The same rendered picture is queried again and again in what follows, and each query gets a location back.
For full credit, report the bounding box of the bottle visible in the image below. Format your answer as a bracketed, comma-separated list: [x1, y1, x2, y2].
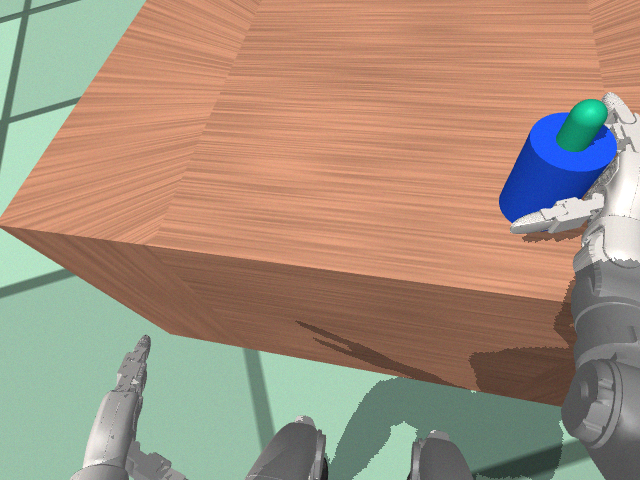
[499, 99, 617, 232]

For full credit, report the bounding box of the left robot hand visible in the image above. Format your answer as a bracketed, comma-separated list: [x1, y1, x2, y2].
[82, 335, 188, 480]

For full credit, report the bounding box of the right robot arm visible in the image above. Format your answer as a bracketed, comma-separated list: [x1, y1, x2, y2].
[561, 216, 640, 480]

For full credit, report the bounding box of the left robot arm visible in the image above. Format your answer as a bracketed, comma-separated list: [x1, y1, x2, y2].
[70, 464, 129, 480]

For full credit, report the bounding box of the right robot hand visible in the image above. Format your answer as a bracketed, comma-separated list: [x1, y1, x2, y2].
[510, 92, 640, 234]

